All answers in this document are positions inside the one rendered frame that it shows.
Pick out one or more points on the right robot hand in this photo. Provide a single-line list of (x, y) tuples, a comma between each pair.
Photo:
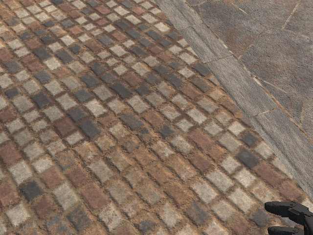
[(296, 212)]

